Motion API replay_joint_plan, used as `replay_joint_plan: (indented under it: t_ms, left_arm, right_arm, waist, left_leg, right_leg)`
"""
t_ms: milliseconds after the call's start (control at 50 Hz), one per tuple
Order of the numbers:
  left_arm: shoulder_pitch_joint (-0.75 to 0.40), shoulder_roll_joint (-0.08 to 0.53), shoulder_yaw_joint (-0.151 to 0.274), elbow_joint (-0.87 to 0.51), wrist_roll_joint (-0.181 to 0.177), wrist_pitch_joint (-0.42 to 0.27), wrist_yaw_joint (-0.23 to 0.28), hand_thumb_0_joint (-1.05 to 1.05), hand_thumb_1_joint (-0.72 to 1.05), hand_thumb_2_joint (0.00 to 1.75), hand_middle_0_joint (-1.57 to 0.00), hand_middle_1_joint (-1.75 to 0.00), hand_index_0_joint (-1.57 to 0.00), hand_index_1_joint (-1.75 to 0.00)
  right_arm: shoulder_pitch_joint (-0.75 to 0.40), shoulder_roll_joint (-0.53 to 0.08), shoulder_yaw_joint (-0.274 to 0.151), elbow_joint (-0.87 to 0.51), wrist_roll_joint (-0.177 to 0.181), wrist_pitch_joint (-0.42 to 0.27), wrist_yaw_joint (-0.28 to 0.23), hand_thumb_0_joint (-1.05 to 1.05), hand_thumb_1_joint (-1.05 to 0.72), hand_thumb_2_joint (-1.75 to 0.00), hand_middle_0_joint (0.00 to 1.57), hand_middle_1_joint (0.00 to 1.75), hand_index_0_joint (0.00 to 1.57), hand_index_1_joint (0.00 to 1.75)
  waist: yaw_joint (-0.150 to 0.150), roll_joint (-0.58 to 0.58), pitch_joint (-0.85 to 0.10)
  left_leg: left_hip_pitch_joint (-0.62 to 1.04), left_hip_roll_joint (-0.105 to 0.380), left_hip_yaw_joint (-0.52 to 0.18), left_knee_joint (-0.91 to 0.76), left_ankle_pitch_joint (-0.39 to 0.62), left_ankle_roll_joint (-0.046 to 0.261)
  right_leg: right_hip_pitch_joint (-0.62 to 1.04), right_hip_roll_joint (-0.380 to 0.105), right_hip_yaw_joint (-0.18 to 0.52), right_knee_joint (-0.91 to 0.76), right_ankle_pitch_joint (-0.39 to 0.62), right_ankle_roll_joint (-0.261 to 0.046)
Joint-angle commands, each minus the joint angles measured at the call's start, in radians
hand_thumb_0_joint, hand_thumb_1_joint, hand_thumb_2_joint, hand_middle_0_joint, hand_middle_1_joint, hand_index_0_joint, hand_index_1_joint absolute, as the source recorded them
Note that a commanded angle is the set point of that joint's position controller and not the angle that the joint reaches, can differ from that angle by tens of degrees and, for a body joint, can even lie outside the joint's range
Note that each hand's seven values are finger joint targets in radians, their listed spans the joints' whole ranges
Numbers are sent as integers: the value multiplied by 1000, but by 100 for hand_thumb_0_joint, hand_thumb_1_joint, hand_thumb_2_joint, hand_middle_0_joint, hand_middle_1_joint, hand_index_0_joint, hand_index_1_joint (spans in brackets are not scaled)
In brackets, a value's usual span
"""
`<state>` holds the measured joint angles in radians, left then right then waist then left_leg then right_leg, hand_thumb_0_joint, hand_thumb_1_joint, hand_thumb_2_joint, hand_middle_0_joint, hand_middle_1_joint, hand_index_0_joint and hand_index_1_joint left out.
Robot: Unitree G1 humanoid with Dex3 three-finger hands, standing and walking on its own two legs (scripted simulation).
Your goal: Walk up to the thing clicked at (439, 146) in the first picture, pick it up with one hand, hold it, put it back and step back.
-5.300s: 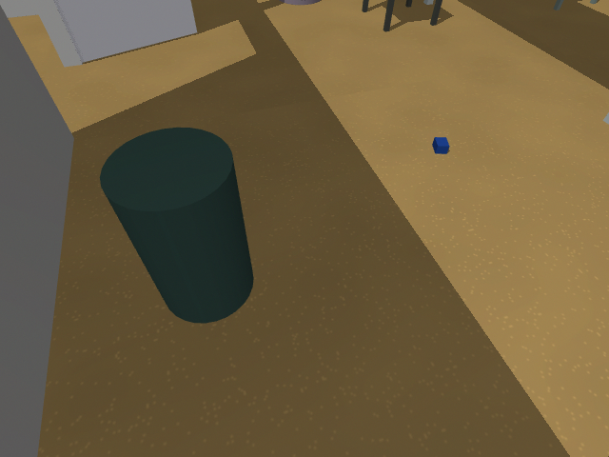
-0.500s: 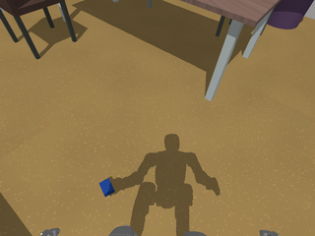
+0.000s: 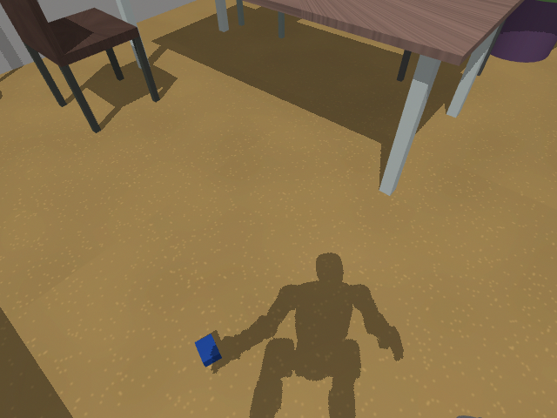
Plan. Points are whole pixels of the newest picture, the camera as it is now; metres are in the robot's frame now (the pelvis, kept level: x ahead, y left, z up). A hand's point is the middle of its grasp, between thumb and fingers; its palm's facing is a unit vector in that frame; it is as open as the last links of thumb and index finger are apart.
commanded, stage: walk up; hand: left
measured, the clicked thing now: (208, 350) +0.45 +0.28 -0.75
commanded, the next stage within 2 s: stand in 0.96 s
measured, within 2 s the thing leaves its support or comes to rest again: neither
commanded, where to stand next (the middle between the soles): +0.09 -0.01 m, yaw -2 degrees
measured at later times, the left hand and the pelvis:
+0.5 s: hand out of the picture +0.11 +0.25 -0.15, palm faces -0.05 -0.94 -0.34, open 7.3 cm; pelvis +0.01 +0.00 +0.00, yaw -1 degrees
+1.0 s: hand out of the picture +0.09 +0.26 -0.16, palm faces -0.04 -0.94 -0.34, open 7.4 cm; pelvis +0.02 +0.01 +0.00, yaw -1 degrees
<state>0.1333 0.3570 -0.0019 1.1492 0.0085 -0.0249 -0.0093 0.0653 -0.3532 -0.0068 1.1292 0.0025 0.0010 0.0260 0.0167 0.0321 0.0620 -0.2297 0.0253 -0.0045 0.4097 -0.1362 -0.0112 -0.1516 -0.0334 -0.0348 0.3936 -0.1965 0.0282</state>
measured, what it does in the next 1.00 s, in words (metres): stands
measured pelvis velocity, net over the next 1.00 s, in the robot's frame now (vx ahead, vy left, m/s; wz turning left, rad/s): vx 0.02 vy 0.01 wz -0.01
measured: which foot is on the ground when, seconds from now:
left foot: down 0.00-1.00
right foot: down 0.00-1.00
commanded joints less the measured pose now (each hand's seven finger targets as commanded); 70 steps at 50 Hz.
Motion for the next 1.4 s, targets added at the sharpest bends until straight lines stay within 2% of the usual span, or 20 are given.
replay_joint_plan:
  t_ms: [0,160,260,300,480,520,600,720,800,920,940,1000,1120,1220,1300,1320,1380]
  left_arm:
    - [-67,223,46,-55,-5,-22,17,0,90,90,-20,-30,-20,-30]
    - [-78,213,47,-50,-4,-12,16,0,90,90,-20,-30,-20,-30]
    - [-94,209,50,-53,-3,-14,18,0,90,90,-20,-30,-20,-30]
    - [-113,208,49,-54,-3,-13,18,0,90,90,-20,-30,-20,-30]
    - [-107,206,49,-53,0,-9,16,0,90,90,-20,-30,-20,-30]
    - [-105,198,50,-50,-1,-10,16,0,90,90,-20,-30,-20,-30]
    - [-99,202,49,-51,0,-11,17,0,90,90,-20,-30,-20,-30]
    - [-96,201,50,-53,3,-10,16,0,90,90,-20,-30,-20,-30]
    - [-94,204,52,-54,2,-10,16,0,90,90,-20,-30,-20,-30]
    - [-78,204,52,-56,4,-8,17,0,90,90,-20,-30,-20,-30]
    - [-75,208,48,-57,4,-6,17,0,90,90,-20,-30,-20,-30]
    - [-60,193,42,-62,4,-7,14,0,90,90,-20,-30,-20,-30]
    - [-59,200,41,-66,2,-4,13,0,90,90,-20,-30,-20,-30]
    - [-54,207,43,-72,4,-3,12,0,90,90,-20,-30,-20,-30]
    - [-48,207,42,-76,3,-5,11,0,90,90,-20,-30,-20,-30]
    - [-42,204,40,-78,4,-6,12,0,90,90,-20,-30,-20,-30]
    - [-48,211,42,-81,3,-7,13,0,90,90,-20,-30,-20,-30]
  right_arm:
    - [-60,-211,-39,-52,-2,-20,-13,0,-90,-90,20,30,20,30]
    - [-63,-211,-40,-37,-7,-23,-18,0,-90,-90,20,30,20,30]
    - [-54,-204,-41,-35,-5,-24,-18,0,-90,-90,20,30,20,30]
    - [-41,-205,-41,-31,-7,-24,-19,0,-90,-90,20,30,20,30]
    - [-50,-212,-45,-39,-8,-21,-20,0,-90,-90,20,30,20,30]
    - [-41,-201,-44,-34,-7,-22,-19,0,-90,-90,20,30,20,30]
    - [-48,-202,-43,-38,-6,-20,-19,0,-90,-90,20,30,20,30]
    - [-50,-204,-44,-41,-9,-16,-17,0,-90,-90,20,30,20,30]
    - [-38,-202,-43,-37,-8,-18,-18,0,-90,-90,20,30,20,30]
    - [-45,-204,-45,-45,-9,-18,-20,0,-90,-90,20,30,20,30]
    - [-29,-199,-42,-40,-14,-24,-24,0,-90,-90,20,30,20,30]
    - [-34,-216,-45,-34,-13,-29,-26,0,-90,-90,20,30,20,30]
    - [-26,-205,-42,-35,-12,-29,-25,0,-90,-90,20,30,20,30]
    - [-27,-210,-41,-36,-11,-28,-25,0,-90,-90,20,30,20,30]
    - [-24,-209,-39,-36,-11,-29,-24,0,-90,-90,20,30,20,30]
    - [-31,-212,-41,-38,-10,-30,-24,0,-90,-90,20,30,20,30]
    - [-25,-205,-37,-35,-11,-31,-26,0,-90,-90,20,30,20,30]
  waist:
    - [-14,-52,-92]
    - [-11,-2,-103]
    - [-16,-16,-125]
    - [-24,-17,-122]
    - [-22,-19,-103]
    - [-22,-18,-107]
    - [-21,-20,-107]
    - [-25,-22,-89]
    - [-25,-22,-103]
    - [-21,-17,-115]
    - [-30,-42,-111]
    - [-22,-15,-113]
    - [-28,-19,-69]
    - [-28,-14,-75]
    - [-26,-19,-83]
    - [-22,-18,-96]
    - [-26,-30,-107]
  left_leg:
    - [78,96,-105,-88,6,31]
    - [55,107,-114,-133,-20,28]
    - [95,109,-91,-105,104,27]
    - [86,103,-89,-111,94,25]
    - [91,107,-93,-131,18,30]
    - [92,110,-96,-130,54,27]
    - [111,102,-87,-122,56,25]
    - [83,100,-99,-140,-22,28]
    - [89,98,-97,-139,-2,25]
    - [114,103,-91,-127,41,28]
    - [112,111,-96,-143,57,22]
    - [129,112,-90,-130,86,24]
    - [86,103,-94,-155,13,18]
    - [86,103,-94,-150,-18,20]
    - [95,102,-94,-142,9,18]
    - [118,111,-97,-135,64,21]
    - [124,108,-89,-120,119,18]
  right_leg:
    - [-19,-104,99,-117,44,-41]
    - [34,-98,86,-105,59,-43]
    - [46,-103,87,-120,107,-38]
    - [52,-103,86,-115,112,-37]
    - [32,-97,87,-123,67,-38]
    - [42,-94,82,-124,61,-36]
    - [26,-98,88,-132,66,-36]
    - [20,-90,83,-140,29,-32]
    - [35,-93,84,-130,60,-34]
    - [33,-96,79,-130,66,-36]
    - [24,-103,80,-123,33,-37]
    - [22,-105,83,-130,51,-34]
    - [12,-103,84,-133,2,-36]
    - [19,-107,90,-136,-6,-41]
    - [21,-107,90,-134,4,-40]
    - [20,-107,84,-127,24,-41]
    - [34,-110,88,-126,81,-40]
